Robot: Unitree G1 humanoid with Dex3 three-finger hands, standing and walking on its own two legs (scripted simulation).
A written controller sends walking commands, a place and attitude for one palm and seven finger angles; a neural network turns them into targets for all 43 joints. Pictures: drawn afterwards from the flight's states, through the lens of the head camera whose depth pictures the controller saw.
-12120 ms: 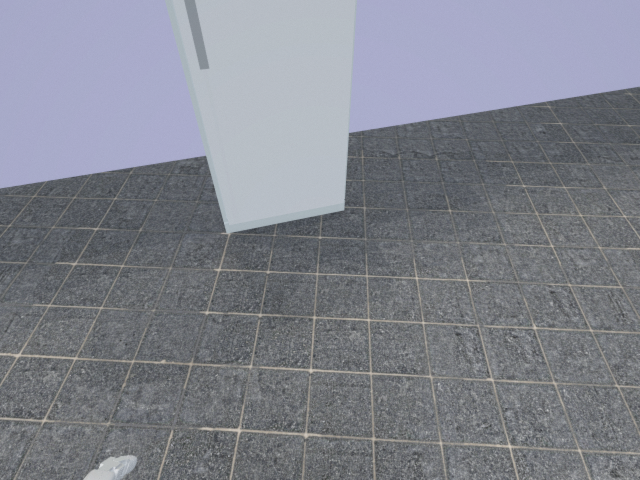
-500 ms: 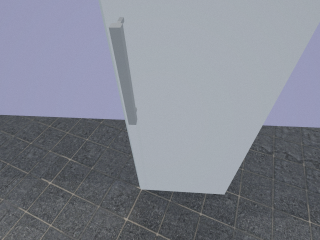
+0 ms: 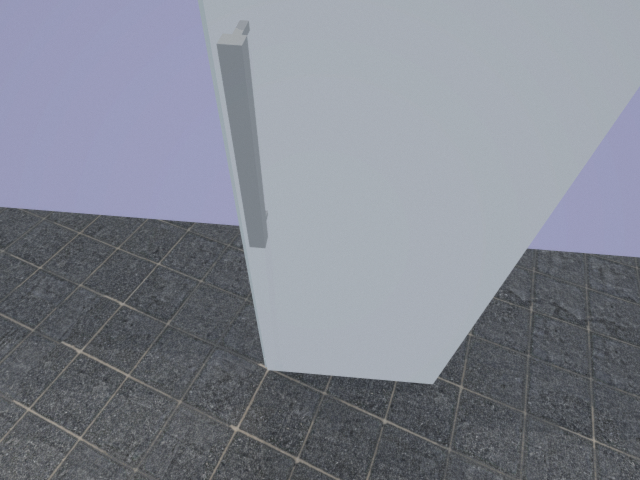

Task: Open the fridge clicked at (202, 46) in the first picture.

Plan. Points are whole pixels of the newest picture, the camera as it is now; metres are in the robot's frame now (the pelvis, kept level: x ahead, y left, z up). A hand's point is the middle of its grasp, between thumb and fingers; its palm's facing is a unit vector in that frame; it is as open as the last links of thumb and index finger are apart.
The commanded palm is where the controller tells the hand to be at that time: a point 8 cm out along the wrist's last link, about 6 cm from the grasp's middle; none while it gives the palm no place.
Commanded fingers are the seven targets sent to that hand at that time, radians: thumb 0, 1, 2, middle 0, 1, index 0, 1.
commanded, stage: look again from close up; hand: left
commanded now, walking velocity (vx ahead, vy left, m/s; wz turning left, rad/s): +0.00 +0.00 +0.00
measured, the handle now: (252, 153) +0.48 +0.13 +0.15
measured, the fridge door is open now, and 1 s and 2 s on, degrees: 0 0 0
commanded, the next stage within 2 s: raise the hand to about handle height in 0.64 s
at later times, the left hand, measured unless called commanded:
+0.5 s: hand out of the picture +0.01 +0.18 -0.17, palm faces -0.02 -0.98 -0.22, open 7.4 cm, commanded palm none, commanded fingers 0.00 0.90 0.90 -0.20 -0.30 -0.20 -0.30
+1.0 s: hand (175, 383) +0.21 +0.18 +0.03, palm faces +0.13 -0.99 -0.08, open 7.9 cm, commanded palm +0.11 +0.24 -0.03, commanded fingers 0.00 0.57 0.76 -0.22 -0.51 -0.22 -0.51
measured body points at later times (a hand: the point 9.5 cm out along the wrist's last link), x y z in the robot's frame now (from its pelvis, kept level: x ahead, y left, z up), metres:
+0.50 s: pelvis +0.00 +0.00 +0.00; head +0.01 +0.00 +0.45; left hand +0.01 +0.24 -0.15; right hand +0.03 -0.25 -0.15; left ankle +0.02 +0.08 -0.74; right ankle -0.05 -0.12 -0.74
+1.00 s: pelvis -0.02 -0.03 -0.02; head -0.02 -0.03 +0.43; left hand +0.20 +0.24 +0.04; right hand +0.14 -0.27 -0.11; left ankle +0.02 +0.08 -0.74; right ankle -0.05 -0.12 -0.74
